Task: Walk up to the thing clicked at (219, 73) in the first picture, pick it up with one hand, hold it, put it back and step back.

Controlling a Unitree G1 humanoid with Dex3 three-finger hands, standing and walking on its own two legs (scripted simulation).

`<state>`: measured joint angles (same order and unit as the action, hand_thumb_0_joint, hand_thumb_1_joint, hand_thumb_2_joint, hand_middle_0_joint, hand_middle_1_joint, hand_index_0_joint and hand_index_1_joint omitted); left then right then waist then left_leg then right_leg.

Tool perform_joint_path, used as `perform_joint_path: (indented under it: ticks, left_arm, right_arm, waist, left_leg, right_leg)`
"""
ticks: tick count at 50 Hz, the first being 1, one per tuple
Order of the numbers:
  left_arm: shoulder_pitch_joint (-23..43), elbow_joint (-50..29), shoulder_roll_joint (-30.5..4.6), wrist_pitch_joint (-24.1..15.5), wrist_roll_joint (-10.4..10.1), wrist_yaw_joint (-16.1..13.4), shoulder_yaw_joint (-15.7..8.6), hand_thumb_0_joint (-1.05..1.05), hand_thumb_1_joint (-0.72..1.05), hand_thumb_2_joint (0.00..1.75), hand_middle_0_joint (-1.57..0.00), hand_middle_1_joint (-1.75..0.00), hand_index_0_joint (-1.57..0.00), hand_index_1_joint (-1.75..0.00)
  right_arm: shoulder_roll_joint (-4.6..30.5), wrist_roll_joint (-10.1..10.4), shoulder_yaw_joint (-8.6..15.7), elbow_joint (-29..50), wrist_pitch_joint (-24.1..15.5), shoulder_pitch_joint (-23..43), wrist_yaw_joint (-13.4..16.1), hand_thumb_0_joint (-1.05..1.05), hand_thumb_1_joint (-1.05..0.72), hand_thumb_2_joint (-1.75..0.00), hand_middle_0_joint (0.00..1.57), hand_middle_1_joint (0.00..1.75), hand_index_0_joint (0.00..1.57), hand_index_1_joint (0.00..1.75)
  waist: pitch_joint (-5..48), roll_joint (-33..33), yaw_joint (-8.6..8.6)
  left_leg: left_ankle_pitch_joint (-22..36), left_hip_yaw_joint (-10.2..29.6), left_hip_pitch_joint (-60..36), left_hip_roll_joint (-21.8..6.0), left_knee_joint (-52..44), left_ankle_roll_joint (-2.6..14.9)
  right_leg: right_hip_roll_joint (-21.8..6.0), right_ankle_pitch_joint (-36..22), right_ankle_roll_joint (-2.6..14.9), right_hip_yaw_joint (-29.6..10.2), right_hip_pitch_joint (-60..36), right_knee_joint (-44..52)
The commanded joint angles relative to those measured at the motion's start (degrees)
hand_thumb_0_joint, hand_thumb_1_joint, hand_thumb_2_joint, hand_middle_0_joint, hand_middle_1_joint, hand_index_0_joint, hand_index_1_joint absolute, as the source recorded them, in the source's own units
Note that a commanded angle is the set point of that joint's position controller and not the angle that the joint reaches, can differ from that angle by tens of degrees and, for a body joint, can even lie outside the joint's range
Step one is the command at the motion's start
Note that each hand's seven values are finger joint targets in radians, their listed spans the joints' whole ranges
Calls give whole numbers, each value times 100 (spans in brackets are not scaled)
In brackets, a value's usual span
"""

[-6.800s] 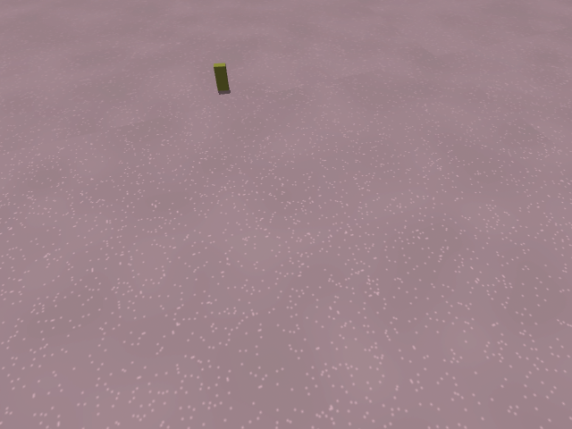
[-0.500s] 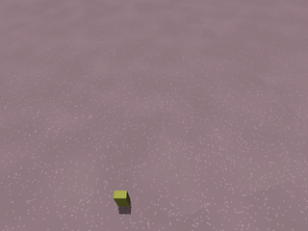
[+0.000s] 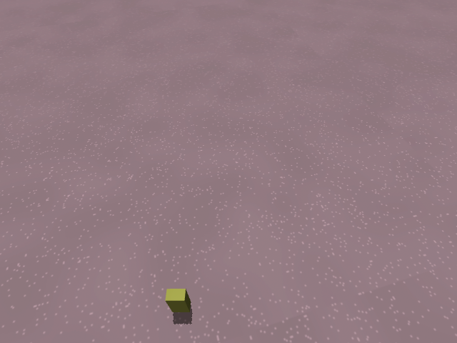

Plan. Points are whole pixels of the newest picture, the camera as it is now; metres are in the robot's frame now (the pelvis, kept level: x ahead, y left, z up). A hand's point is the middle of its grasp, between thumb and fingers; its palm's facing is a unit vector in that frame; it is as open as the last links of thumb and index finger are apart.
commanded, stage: stand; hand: left
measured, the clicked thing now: (178, 301) +0.39 +0.22 -0.70
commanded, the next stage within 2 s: go down in 1.76 s
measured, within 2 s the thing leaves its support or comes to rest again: neither
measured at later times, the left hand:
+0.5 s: hand out of the picture +0.08 +0.25 -0.16, palm faces -0.01 -0.94 -0.34, open 7.4 cm
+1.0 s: hand out of the picture +0.08 +0.26 -0.16, palm faces -0.01 -0.94 -0.35, open 7.4 cm
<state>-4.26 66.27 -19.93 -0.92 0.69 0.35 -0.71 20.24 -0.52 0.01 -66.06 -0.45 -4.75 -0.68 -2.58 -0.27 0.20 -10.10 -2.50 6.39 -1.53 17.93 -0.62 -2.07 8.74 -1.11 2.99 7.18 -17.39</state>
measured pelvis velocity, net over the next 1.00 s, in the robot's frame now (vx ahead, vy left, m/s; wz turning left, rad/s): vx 0.01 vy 0.00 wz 0.00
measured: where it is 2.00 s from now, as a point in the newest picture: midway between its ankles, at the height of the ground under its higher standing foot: outside the picture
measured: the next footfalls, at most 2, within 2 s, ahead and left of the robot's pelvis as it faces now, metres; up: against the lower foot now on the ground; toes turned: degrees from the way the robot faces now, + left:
none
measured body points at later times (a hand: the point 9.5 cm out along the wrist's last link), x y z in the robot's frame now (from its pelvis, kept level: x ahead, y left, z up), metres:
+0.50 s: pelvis +0.01 +0.00 +0.00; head +0.02 +0.00 +0.45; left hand +0.09 +0.30 -0.13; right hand +0.09 -0.30 -0.13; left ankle +0.00 +0.12 -0.75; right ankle +0.01 -0.13 -0.75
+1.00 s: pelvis +0.01 +0.00 +0.00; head +0.02 +0.00 +0.45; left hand +0.08 +0.30 -0.13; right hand +0.09 -0.30 -0.13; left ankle +0.00 +0.12 -0.75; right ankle +0.01 -0.13 -0.75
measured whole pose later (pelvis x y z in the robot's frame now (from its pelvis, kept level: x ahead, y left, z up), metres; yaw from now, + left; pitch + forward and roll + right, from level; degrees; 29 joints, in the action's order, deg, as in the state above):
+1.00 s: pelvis +0.01 +0.00 +0.00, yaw +0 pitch -2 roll +0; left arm -6.0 65.6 -20.0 -0.7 0.8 0.3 -0.3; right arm 20.2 -0.5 -0.3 -65.4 -0.3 -5.6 -0.6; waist -2.4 -0.4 -0.2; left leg -10.3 -2.3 5.1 -1.4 17.1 -0.6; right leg -2.2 9.1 -1.2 3.2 5.9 -16.8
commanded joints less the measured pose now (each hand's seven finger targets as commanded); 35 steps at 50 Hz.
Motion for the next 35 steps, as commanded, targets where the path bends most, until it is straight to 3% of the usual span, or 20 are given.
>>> perform_joint_path:
  ticks: [1, 3, 8, 35]
  left_arm:
    - [237, -315, -1232, -83, -13, -64, -195, 0, 90, 90, -20, -30, -20, -30]
    - [273, -327, -1226, -81, -25, -69, -191, 0, 90, 90, -20, -30, -20, -30]
    - [257, -350, -1243, -88, -6, -68, -198, 0, 90, 90, -20, -30, -20, -30]
    - [124, -383, -1221, -80, -2, -75, -165, 0, 90, 90, -20, -30, -20, -30]
  right_arm:
    - [1187, 3, 204, 333, -130, 272, 97, 0, -90, -90, 20, 30, 20, 30]
    - [1189, -7, 201, 344, -132, 256, 91, 0, -90, -90, 20, 30, 20, 30]
    - [1187, -17, 194, 353, -141, 216, 104, 0, -90, -90, 20, 30, 20, 30]
    - [1201, -3, 197, 395, -143, 172, 114, 0, -90, -90, 20, 30, 20, 30]
  waist:
    - [507, 64, -3]
    - [479, 69, -2]
    - [616, 39, -4]
    - [540, 28, -9]
  left_leg:
    - [711, 580, -15, -696, -300, 103]
    - [621, 597, 42, -690, -332, 92]
    - [1004, 552, -59, -706, -250, 104]
    - [1050, 545, -141, -709, -298, 113]
  right_leg:
    - [-669, -545, 140, -546, -219, 254]
    - [-656, -408, 131, -531, -208, 275]
    - [-714, -893, 153, -541, -337, 227]
    - [-708, -848, 166, -503, -334, 253]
